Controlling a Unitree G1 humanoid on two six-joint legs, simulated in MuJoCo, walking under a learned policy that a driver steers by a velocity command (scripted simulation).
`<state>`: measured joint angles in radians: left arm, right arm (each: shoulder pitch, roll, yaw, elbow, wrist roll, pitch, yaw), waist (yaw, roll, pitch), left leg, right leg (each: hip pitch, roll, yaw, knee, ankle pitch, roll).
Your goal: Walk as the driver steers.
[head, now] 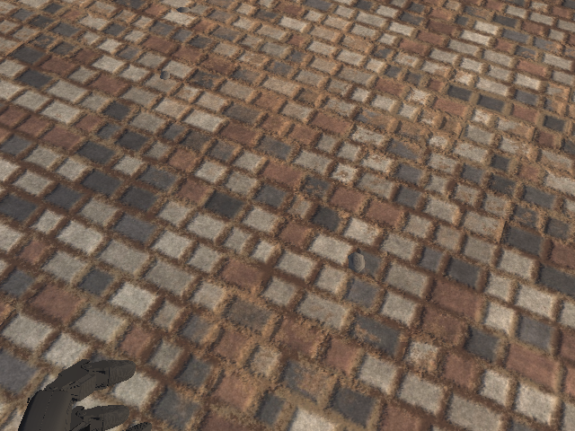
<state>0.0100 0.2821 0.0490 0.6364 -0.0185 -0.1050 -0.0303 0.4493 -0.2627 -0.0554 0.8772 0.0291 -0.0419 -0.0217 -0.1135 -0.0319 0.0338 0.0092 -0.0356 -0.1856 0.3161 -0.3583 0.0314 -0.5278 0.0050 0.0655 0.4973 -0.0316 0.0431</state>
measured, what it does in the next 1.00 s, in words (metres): walks ahead: right foot, then left foot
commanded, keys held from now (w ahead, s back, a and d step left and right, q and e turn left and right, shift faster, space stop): w+q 0.18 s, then w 0.22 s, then w+e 0.32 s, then e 0.28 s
